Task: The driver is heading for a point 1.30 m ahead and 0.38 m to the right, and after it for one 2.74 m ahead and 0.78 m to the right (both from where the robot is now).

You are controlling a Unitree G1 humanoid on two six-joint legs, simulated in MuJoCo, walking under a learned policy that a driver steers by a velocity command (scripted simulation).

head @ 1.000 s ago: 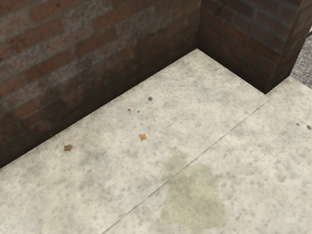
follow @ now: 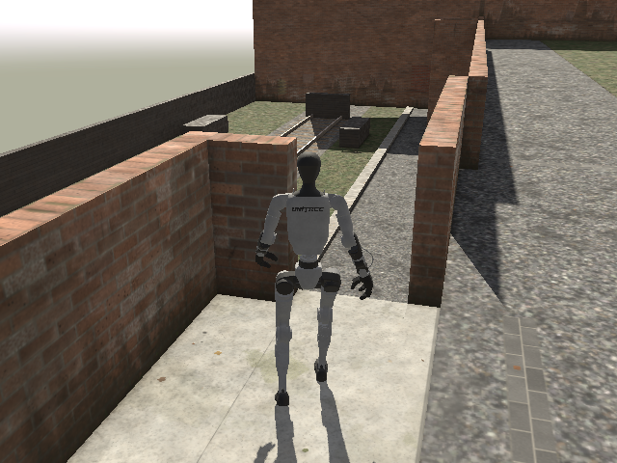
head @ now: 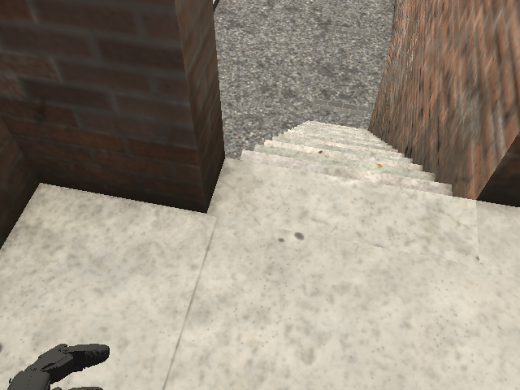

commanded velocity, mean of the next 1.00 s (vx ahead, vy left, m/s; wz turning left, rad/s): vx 0.47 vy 0.00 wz -0.35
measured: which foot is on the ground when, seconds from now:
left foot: up 0.00-0.40, down 0.42-0.94, up 0.96-1.00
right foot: down 0.00-0.42, up 0.44-0.90, down 0.92-1.00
